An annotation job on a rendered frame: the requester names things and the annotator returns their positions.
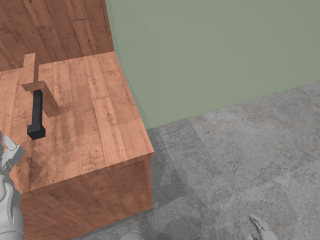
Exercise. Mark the robot right hand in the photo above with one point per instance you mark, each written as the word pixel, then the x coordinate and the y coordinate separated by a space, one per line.
pixel 262 228

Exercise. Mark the left robot forearm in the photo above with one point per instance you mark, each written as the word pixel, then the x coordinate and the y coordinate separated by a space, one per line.
pixel 11 217

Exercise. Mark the tap lever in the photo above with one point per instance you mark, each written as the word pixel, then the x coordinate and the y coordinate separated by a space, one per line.
pixel 36 129

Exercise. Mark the robot left hand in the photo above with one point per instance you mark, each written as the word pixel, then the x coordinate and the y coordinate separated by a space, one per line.
pixel 10 156

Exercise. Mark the counter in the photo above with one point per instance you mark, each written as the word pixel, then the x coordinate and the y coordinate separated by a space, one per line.
pixel 93 167

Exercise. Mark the left robot shin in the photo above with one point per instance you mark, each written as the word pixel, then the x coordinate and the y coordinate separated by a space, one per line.
pixel 135 232

